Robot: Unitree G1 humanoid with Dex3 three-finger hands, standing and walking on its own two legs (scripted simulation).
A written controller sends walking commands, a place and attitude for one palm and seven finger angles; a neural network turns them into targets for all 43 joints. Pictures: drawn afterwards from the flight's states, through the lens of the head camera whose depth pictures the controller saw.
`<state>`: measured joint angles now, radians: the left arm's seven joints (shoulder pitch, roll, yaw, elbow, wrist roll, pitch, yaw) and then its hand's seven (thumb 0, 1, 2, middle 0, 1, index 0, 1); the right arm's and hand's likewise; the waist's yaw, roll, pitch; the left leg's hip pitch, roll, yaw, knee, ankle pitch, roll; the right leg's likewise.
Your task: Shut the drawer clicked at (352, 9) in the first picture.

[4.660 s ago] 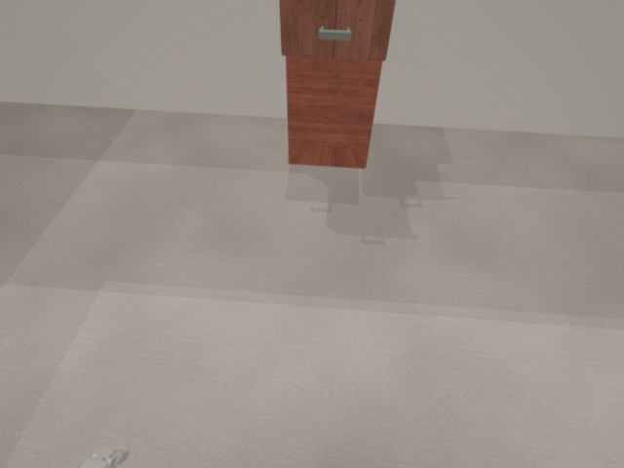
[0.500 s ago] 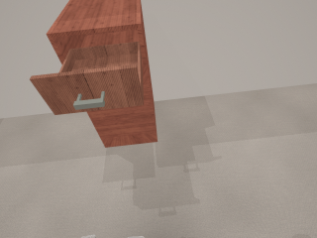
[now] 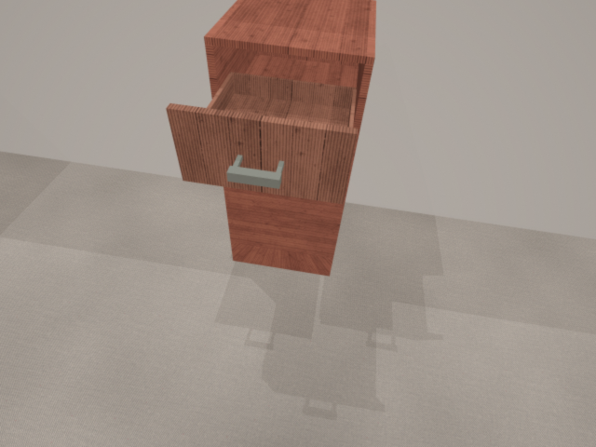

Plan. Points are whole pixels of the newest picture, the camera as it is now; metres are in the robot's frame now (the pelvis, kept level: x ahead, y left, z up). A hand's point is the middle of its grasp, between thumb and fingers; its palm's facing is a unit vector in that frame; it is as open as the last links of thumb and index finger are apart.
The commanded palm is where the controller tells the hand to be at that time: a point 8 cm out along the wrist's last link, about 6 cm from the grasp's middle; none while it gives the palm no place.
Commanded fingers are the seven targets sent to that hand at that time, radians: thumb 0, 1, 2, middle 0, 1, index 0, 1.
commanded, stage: take the last steps up to it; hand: left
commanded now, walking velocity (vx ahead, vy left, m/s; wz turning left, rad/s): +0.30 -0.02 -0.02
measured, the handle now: (257, 170) +0.59 +0.17 +0.02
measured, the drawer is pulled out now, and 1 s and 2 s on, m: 0.30 0.30 0.30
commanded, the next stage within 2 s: come to a stop and stand still in 0.80 s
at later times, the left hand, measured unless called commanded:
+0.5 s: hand (230, 373) +0.26 +0.15 -0.17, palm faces -0.08 -0.97 -0.21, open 7.4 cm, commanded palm none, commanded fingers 0.00 0.90 0.90 -0.20 -0.30 -0.20 -0.30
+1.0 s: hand (223, 412) +0.21 +0.15 -0.19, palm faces +0.10 -0.99 -0.13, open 7.4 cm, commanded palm none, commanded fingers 0.00 0.90 0.90 -0.20 -0.30 -0.20 -0.30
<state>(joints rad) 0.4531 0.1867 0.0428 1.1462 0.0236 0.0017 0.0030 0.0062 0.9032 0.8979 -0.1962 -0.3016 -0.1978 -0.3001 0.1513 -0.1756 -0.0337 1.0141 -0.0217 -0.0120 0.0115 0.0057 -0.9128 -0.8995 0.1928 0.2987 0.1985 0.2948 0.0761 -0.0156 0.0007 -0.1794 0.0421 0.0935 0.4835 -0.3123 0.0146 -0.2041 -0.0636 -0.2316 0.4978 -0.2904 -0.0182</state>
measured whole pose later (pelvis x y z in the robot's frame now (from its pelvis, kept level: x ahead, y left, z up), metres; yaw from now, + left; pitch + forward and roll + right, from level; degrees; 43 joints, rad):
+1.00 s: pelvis +0.25 -0.01 +0.00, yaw +0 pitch -3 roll -1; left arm 0.35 0.16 0.03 1.15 0.01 0.00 0.02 0.00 0.91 0.90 -0.19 -0.30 -0.20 -0.30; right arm 0.17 -0.16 -0.02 1.06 -0.03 -0.04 -0.01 0.01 -0.93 -0.90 0.19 0.30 0.20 0.29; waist 0.05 -0.04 0.03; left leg -0.29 0.05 0.12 0.55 -0.21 0.04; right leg -0.19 -0.04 -0.13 0.61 -0.43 0.00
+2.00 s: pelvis +0.23 -0.08 -0.01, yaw -1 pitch -2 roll +0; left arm 0.30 0.14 0.01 1.04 0.02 0.02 0.01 0.01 0.90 0.90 -0.20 -0.30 -0.20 -0.30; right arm 0.36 -0.15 -0.01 1.06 -0.03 0.01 -0.01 0.01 -0.91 -0.90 0.19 0.30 0.20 0.29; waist -0.02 0.01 0.03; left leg -0.36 0.04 -0.03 0.55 -0.16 -0.03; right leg -0.29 -0.01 -0.04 0.61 -0.30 -0.02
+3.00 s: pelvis +0.30 -0.07 +0.00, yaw -2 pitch -1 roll +1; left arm 0.26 0.16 0.00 1.10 0.02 -0.01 0.02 0.00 0.90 0.90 -0.20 -0.30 -0.20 -0.30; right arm 0.24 -0.16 0.01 1.14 -0.01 -0.02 -0.02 0.01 -0.92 -0.90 0.20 0.30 0.20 0.30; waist 0.01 0.00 0.04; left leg -0.20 0.04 0.00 0.44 -0.22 -0.04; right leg -0.12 -0.02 -0.02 0.47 -0.33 0.00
